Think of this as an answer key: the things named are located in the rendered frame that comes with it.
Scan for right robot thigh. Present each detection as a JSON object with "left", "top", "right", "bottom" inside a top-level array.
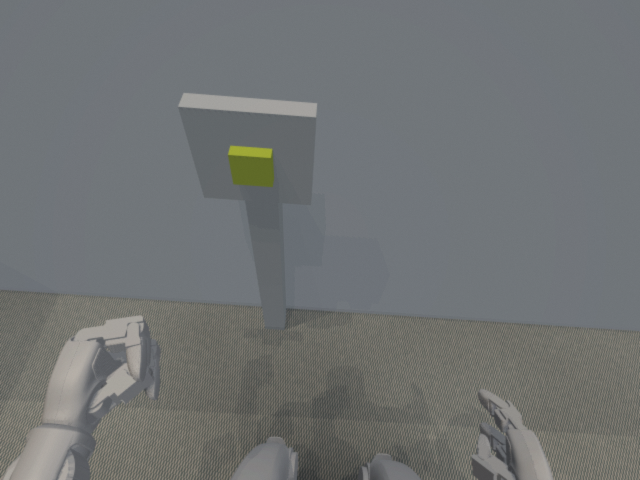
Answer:
[{"left": 358, "top": 459, "right": 422, "bottom": 480}]

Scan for button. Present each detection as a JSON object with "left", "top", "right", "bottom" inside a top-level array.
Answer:
[{"left": 228, "top": 146, "right": 274, "bottom": 187}]

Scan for robot thigh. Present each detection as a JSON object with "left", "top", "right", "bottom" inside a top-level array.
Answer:
[
  {"left": 230, "top": 443, "right": 298, "bottom": 480},
  {"left": 358, "top": 459, "right": 422, "bottom": 480}
]

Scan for panel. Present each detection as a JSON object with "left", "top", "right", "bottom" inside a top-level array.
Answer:
[{"left": 178, "top": 93, "right": 317, "bottom": 330}]

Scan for left robot forearm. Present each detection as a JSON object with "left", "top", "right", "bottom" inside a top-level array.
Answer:
[{"left": 1, "top": 424, "right": 97, "bottom": 480}]

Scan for robot right hand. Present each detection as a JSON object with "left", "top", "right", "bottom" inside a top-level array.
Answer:
[{"left": 472, "top": 389, "right": 553, "bottom": 480}]

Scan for robot left hand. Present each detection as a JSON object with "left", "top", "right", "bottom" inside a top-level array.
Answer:
[{"left": 41, "top": 315, "right": 161, "bottom": 434}]

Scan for left robot thigh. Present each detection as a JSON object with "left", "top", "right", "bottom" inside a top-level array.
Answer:
[{"left": 230, "top": 443, "right": 298, "bottom": 480}]

